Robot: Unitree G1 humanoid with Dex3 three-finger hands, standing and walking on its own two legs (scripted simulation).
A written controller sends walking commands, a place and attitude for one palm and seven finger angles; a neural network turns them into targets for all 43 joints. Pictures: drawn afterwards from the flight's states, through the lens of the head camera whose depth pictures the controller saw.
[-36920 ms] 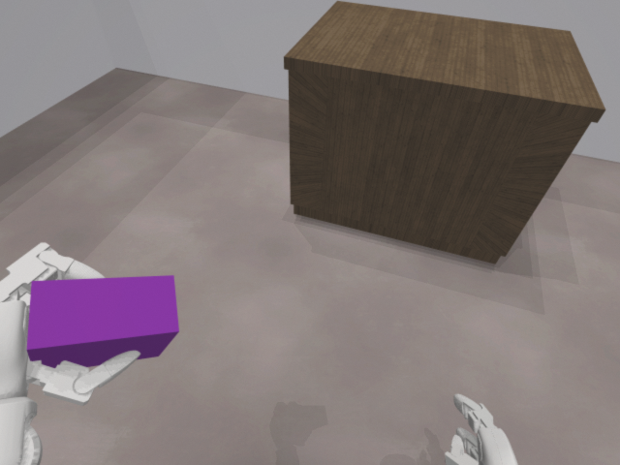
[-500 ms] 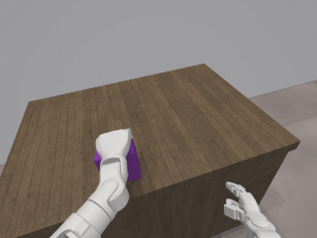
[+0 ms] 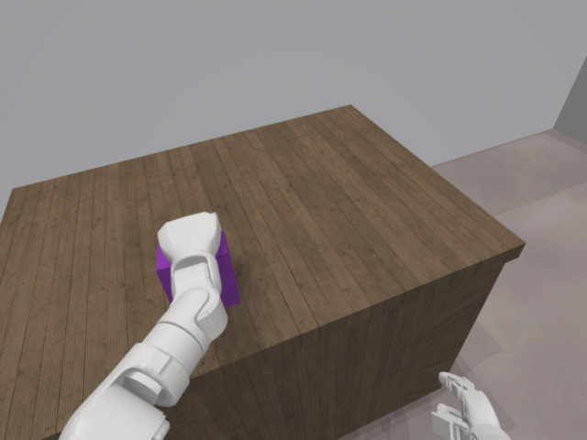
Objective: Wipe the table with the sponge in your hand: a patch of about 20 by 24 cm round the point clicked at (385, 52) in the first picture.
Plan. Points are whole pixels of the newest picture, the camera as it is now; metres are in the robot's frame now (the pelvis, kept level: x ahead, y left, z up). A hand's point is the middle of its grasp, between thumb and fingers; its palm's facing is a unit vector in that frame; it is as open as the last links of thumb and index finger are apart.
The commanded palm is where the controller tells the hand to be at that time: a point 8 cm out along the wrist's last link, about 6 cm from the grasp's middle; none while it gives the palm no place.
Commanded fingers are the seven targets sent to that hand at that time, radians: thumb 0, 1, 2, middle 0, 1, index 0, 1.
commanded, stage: wipe forward along the third lane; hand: left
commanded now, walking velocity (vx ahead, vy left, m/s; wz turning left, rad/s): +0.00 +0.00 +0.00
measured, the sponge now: (203, 283) +0.35 +0.19 +0.02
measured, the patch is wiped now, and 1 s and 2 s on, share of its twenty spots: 0.90 1.00 1.00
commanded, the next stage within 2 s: wipe back along the third lane in 0.98 s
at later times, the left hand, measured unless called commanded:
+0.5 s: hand (198, 244) +0.39 +0.20 +0.07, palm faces -0.05 -0.04 -1.00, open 10.0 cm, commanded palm +0.37 +0.21 +0.11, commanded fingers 0.00 0.10 1.30 -1.20 -1.60 -1.20 -1.60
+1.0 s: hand (188, 223) +0.44 +0.23 +0.07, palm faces -0.07 -0.04 -1.00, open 10.0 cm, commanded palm +0.43 +0.24 +0.11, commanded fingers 0.00 0.10 1.30 -1.20 -1.60 -1.20 -1.60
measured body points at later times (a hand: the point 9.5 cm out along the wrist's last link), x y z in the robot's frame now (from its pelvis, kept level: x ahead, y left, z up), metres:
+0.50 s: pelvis +0.00 +0.00 +0.00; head -0.01 -0.04 +0.45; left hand +0.39 +0.20 +0.12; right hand +0.19 -0.24 -0.11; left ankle +0.03 +0.14 -0.73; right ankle +0.02 -0.06 -0.73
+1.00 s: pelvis +0.02 +0.02 +0.00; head +0.03 +0.00 +0.45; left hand +0.44 +0.23 +0.13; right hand +0.15 -0.24 -0.12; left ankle +0.03 +0.14 -0.73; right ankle +0.02 -0.06 -0.73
